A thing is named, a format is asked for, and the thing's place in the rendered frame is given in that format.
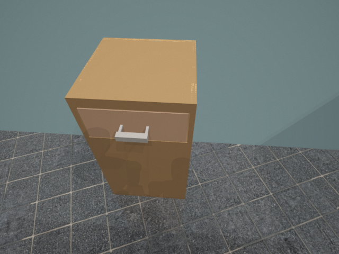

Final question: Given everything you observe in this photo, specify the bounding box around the drawer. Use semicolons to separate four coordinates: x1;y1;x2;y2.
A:
77;107;189;142

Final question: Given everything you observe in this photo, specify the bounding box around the cabinet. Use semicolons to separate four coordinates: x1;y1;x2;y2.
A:
65;38;197;199

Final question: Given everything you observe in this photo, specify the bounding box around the handle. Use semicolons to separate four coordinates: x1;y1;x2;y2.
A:
115;125;149;143

